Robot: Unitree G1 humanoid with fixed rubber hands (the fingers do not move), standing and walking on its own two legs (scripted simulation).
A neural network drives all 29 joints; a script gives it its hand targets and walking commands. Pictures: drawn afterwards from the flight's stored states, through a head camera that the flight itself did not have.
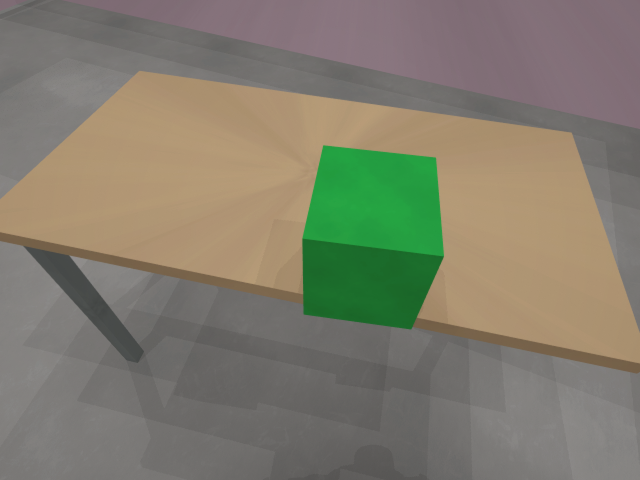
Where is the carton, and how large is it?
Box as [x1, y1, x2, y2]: [302, 145, 443, 328]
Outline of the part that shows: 323,145 302,238 304,314 411,328 443,257 435,157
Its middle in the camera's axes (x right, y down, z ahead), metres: +0.07 +0.00 +0.60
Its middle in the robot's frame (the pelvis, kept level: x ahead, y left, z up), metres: +0.45 -0.06 +0.01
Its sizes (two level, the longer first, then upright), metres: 0.188 0.171 0.190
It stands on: a table, 0.68 m high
